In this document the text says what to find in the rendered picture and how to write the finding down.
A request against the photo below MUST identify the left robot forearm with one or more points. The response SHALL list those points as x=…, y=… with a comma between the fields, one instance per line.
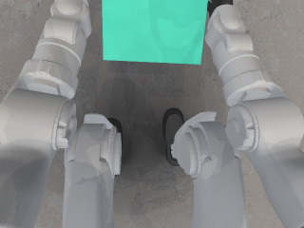
x=59, y=53

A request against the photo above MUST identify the right robot forearm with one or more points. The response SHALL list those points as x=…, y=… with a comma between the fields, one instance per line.
x=237, y=63

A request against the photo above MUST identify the robot left foot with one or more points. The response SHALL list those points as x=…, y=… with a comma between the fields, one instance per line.
x=118, y=126

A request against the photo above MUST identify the robot right upper arm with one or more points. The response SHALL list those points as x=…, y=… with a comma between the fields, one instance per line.
x=269, y=131

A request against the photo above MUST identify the robot left thigh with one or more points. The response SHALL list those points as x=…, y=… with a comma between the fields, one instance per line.
x=89, y=184

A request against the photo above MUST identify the robot left upper arm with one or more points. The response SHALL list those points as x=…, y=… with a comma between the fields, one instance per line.
x=33, y=126

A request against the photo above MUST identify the robot right hand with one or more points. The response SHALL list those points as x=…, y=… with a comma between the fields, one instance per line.
x=215, y=3

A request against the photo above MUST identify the carton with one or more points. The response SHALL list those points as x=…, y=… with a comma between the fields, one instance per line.
x=154, y=31

